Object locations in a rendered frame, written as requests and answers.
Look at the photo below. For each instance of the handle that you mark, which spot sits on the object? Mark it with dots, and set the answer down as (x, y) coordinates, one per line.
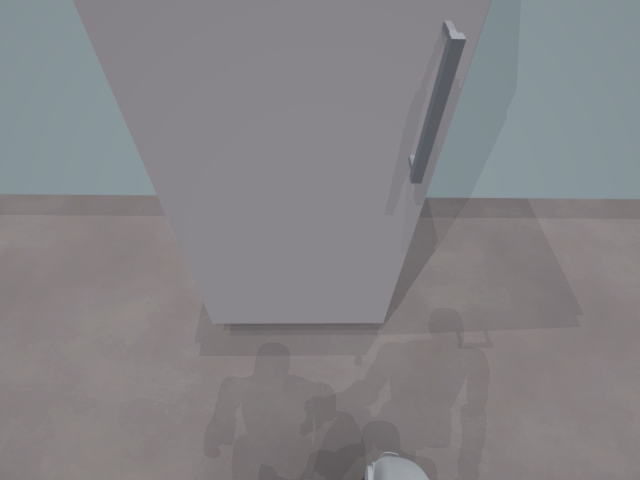
(444, 80)

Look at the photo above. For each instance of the right robot thigh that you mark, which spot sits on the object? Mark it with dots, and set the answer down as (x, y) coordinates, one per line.
(394, 468)

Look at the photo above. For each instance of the fridge door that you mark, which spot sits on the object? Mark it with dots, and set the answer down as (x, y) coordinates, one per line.
(276, 134)

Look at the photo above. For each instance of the robot right shin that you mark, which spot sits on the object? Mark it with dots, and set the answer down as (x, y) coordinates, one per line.
(388, 454)

